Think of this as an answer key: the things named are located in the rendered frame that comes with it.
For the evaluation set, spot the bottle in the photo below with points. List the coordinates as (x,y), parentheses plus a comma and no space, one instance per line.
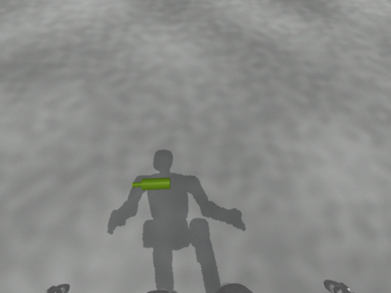
(153,183)

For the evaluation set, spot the right robot hand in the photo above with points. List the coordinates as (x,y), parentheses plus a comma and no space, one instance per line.
(335,287)

